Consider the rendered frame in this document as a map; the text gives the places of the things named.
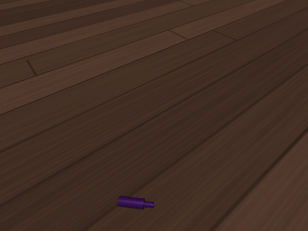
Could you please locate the bottle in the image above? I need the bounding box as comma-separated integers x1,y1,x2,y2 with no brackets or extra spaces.
118,196,154,209

